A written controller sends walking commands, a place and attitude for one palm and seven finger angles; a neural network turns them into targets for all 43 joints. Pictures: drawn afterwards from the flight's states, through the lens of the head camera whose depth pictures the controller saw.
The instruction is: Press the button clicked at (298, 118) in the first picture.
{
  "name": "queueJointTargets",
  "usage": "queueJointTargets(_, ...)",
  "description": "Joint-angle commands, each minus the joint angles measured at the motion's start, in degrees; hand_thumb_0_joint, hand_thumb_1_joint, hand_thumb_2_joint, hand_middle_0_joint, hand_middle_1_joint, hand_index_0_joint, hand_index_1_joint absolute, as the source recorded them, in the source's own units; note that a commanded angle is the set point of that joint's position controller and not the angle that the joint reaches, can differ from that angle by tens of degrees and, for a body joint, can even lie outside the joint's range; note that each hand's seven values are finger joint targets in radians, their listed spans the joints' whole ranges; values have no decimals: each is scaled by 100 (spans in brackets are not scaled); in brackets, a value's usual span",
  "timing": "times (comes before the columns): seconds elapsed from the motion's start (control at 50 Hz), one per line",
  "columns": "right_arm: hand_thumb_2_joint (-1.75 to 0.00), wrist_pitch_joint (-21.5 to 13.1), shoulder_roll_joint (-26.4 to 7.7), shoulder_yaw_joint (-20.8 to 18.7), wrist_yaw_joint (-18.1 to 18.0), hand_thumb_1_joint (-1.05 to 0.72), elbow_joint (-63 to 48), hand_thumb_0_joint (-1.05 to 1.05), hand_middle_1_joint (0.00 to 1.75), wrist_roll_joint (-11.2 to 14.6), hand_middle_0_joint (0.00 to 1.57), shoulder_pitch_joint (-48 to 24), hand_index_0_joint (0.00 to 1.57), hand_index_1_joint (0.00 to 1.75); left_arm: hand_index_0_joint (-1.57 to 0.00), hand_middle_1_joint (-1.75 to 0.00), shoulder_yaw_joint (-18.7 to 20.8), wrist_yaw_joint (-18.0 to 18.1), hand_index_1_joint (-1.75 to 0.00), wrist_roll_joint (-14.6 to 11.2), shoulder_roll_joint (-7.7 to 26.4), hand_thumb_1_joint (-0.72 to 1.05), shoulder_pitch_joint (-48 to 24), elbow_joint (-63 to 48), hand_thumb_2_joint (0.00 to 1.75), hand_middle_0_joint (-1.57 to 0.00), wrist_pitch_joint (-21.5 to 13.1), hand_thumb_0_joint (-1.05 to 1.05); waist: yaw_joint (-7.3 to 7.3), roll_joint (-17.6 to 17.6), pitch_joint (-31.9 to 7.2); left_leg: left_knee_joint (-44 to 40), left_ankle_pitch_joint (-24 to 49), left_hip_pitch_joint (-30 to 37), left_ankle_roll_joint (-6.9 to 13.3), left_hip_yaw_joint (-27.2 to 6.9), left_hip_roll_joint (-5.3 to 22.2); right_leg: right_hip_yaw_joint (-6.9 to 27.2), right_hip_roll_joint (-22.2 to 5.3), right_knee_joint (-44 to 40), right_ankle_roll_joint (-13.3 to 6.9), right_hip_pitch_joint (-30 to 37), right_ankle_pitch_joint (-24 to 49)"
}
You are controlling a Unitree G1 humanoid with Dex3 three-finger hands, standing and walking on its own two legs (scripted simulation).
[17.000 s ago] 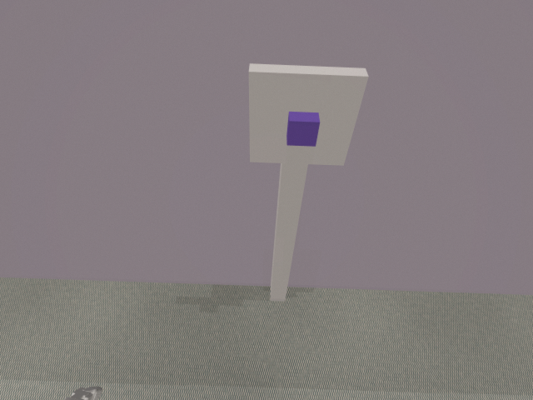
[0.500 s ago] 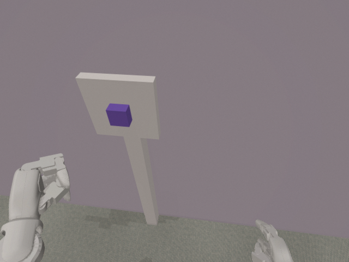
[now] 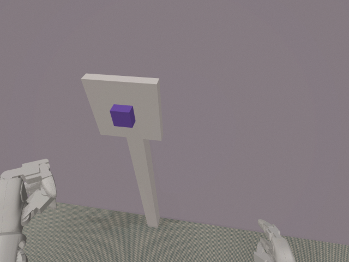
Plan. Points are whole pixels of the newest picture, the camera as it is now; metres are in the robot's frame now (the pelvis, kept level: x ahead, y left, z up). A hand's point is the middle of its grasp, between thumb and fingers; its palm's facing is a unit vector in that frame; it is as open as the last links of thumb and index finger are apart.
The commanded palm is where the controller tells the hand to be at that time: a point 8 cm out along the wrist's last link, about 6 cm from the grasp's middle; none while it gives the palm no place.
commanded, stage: draw the hand back to the body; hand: left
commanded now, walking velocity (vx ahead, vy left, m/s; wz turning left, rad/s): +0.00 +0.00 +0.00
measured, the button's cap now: (123, 115) +0.46 +0.22 +0.10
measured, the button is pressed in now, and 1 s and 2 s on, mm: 0 0 0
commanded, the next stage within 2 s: step back with the hand held close in 0.02 s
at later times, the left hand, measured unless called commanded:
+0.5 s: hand (51, 195) +0.17 +0.24 +0.15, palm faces +0.28 -0.83 -0.48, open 3.1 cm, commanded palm +0.11 +0.29 +0.17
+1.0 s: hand out of the picture +0.07 +0.27 +0.16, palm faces +0.45 -0.80 -0.41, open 3.1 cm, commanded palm +0.01 +0.31 +0.17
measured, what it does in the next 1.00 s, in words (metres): shifts its weight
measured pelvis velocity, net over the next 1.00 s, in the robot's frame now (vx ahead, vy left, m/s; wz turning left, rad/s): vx -0.11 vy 0.03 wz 0.03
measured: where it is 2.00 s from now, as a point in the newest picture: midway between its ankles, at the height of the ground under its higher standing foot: outside the picture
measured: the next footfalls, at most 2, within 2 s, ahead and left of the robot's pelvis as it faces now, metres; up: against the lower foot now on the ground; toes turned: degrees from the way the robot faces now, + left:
right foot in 1.38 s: -0.25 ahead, -0.06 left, +0.00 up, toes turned -4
left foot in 1.50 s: -0.09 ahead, +0.11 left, +0.00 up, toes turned -5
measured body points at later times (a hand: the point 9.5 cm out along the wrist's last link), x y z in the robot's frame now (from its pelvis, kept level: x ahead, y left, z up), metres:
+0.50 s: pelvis -0.03 +0.01 +0.00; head -0.01 +0.01 +0.45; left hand +0.15 +0.29 +0.18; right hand +0.14 -0.24 -0.08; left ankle +0.01 +0.10 -0.74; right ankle -0.02 -0.11 -0.74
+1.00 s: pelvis -0.11 +0.03 -0.02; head -0.11 +0.04 +0.42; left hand +0.04 +0.31 +0.18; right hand +0.07 -0.20 -0.10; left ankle -0.01 +0.11 -0.73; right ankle -0.02 -0.11 -0.74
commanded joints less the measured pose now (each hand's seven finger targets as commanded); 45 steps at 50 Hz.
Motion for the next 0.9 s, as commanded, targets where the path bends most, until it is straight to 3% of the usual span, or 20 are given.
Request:
queueJointTargets(0.0,-90,-411,-561,-213,-93,-90,-931,0,30,9,20,-799,20,30,-130,-150,649,89,-150,-48,972,90,-450,-1365,90,-130,-399,0,-34,128,-236,-378,886,217,15,-200,68,141,-64,-453,-69,-437,779)
queueJointTargets(0.1,-90,-401,-554,-229,-98,-90,-914,0,30,12,20,-805,20,30,-130,-150,665,72,-150,-74,936,90,-328,-1199,90,-130,-407,0,-38,-165,-87,-396,823,168,31,-178,76,161,-52,-532,-55,-485,709)
queueJointTargets(0.12,-90,-378,-574,-228,-110,-90,-875,0,30,15,20,-826,20,30,-130,-150,633,76,-150,-70,935,90,-618,-1039,90,-130,-384,0,-78,-140,17,-403,737,162,41,-162,68,183,-54,-581,-47,-587,620)
queueJointTargets(0.14,-90,-237,-730,-275,-56,-90,-1090,0,30,51,20,-719,20,30,-130,-150,1362,93,-150,-50,1617,90,-1132,-1478,90,-130,-597,0,-283,-134,309,-209,375,-252,159,-283,146,827,-328,-931,-34,-1172,660)
queueJointTargets(0.16,-90,-144,-645,-278,-51,-90,-987,0,30,34,20,-710,20,30,-130,-150,1026,43,-150,-40,1178,90,-539,-995,90,-130,-621,0,-314,-326,206,-79,365,-161,165,-316,127,856,-459,-992,-52,-1260,611)
queueJointTargets(0.22,-90,28,-676,-331,-4,-90,-1052,0,30,20,20,-679,20,30,-130,-150,758,0,-150,12,923,90,-42,-912,90,-130,-680,0,-337,-281,-93,-38,694,-160,147,-265,178,757,-507,-861,-10,-1229,901)
queueJointTargets(0.28,-90,152,-729,-394,-16,-90,-1166,0,30,32,20,-682,20,30,-130,-150,906,37,-150,18,1116,90,159,-1244,90,-130,-737,0,-334,-130,-609,-118,1314,-138,132,-256,258,507,-430,-465,45,-914,1550)
queueJointTargets(0.32,-90,235,-706,-422,-21,-90,-1263,0,30,70,20,-641,20,30,-130,-150,1006,74,-150,16,1213,90,296,-1415,90,-130,-750,0,-343,-216,-899,-100,1811,-172,137,-307,338,389,-379,-178,81,-699,1908)
queueJointTargets(0.38,-90,298,-710,-465,-51,-90,-1344,0,30,83,20,-675,20,30,-130,-150,1241,122,-150,-4,1427,90,447,-1638,90,-130,-783,0,-336,-108,-1071,-71,2141,-252,134,-343,388,353,-326,63,100,-654,2108)
queueJointTargets(0.44,-90,306,-672,-480,-46,-90,-1408,0,30,110,20,-628,20,30,-130,-150,1265,155,-150,-15,1379,90,679,-1664,90,-130,-830,0,-340,-62,-1116,-69,2126,-503,155,-376,473,357,-305,289,111,-600,2097)
queueJointTargets(0.52,-90,282,-702,-493,-51,-90,-1395,0,30,111,20,-583,20,30,-130,-150,1202,179,-150,-6,1285,90,725,-1583,90,-130,-860,0,-382,-109,-884,-150,1442,-970,178,-463,525,455,-302,341,103,-743,1628)
queueJointTargets(0.62,-90,161,-744,-486,-48,-90,-1401,0,30,112,20,-530,20,30,-130,-150,1166,223,-150,66,1265,90,642,-1745,90,-130,-969,0,-426,-3,-673,-343,-133,-1716,275,-639,581,611,-285,410,61,-751,785)
queueJointTargets(0.68,-90,36,-805,-488,-86,-90,-1420,0,30,72,20,-554,20,30,-130,-150,1323,267,-150,149,1374,90,498,-1897,90,-130,-1066,0,-423,298,-500,-724,-1405,-2558,407,-881,724,566,-141,730,95,-441,278)
queueJointTargets(0.72,-90,-52,-791,-471,-96,-90,-1429,0,30,73,20,-499,20,30,-130,-150,1309,282,-150,211,1271,90,447,-1868,90,-130,-1133,0,-417,405,-437,-928,-2068,-3157,505,-1075,890,483,-41,1149,120,-121,136)
queueJointTargets(0.8,-90,-222,-782,-486,-108,-90,-1392,0,30,54,20,-432,20,30,-130,-150,1408,287,-150,290,1262,90,300,-1966,90,-130,-1252,0,-405,635,-487,-1053,-2715,-3788,616,-1327,1105,448,120,1788,136,241,120)
queueJointTargets(0.84,-90,-260,-764,-497,-92,-90,-1368,0,30,52,20,-387,20,30,-130,-150,1402,271,-150,294,1229,90,268,-1859,90,-130,-1262,0,-423,367,-358,-673,-2721,-3853,563,-1159,927,743,35,1583,43,5,-85)
queueJointTargets(0.88,-90,-258,-745,-549,-73,-90,-1320,0,30,30,20,-305,20,30,-130,-150,1418,259,-150,243,1309,90,194,-1891,90,-130,-1267,0,-462,-432,-318,291,-2380,-2984,324,-725,427,1482,-378,476,-196,-1192,-1032)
